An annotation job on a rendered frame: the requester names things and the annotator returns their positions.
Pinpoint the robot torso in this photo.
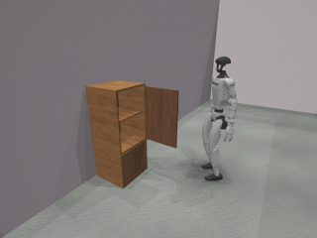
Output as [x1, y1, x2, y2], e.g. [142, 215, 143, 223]
[211, 74, 230, 122]

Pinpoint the robot head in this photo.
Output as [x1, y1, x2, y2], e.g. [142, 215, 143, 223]
[215, 57, 231, 78]

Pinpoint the robot left upper arm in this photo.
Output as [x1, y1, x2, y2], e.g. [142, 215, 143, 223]
[223, 78, 238, 106]

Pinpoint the left robot hand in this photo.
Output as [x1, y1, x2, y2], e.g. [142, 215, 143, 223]
[223, 125, 235, 142]

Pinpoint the cupboard door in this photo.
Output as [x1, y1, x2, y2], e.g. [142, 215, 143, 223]
[145, 86, 179, 148]

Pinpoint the left robot forearm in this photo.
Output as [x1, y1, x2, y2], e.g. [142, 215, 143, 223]
[227, 99, 238, 126]

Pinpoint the right robot forearm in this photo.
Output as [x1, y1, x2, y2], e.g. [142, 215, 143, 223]
[209, 101, 215, 113]

